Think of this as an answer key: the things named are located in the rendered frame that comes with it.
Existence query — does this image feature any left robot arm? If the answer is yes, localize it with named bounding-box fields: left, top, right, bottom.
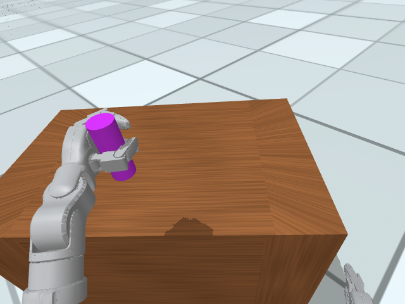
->
left=22, top=163, right=96, bottom=304

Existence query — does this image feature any right robot hand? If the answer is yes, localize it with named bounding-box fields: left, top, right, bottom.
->
left=344, top=263, right=374, bottom=304

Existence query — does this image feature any left robot hand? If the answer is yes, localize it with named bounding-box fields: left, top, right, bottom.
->
left=61, top=108, right=139, bottom=178

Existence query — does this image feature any can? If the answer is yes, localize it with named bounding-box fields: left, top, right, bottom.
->
left=85, top=113, right=136, bottom=181

